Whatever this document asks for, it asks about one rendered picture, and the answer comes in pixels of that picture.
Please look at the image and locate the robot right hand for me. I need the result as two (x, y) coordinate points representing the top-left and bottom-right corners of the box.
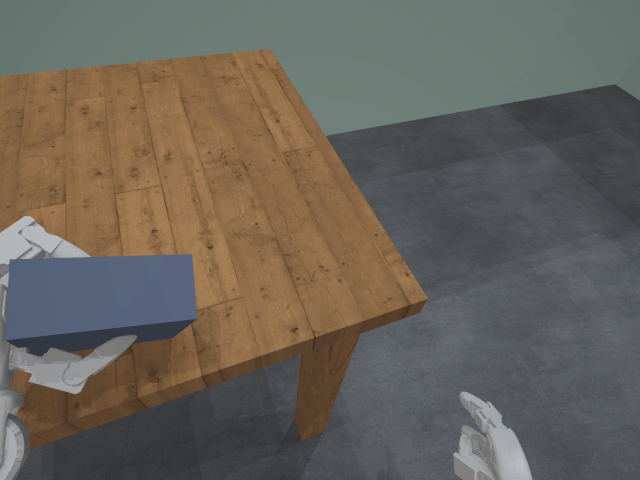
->
(454, 391), (532, 480)

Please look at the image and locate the table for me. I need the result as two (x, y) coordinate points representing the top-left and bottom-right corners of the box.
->
(0, 49), (428, 450)

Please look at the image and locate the robot left forearm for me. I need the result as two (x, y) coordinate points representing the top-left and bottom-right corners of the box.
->
(0, 389), (31, 480)

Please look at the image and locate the sponge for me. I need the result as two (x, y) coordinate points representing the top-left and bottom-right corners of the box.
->
(5, 254), (197, 356)

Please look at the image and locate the robot left hand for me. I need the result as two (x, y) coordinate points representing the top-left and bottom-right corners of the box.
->
(0, 216), (137, 394)

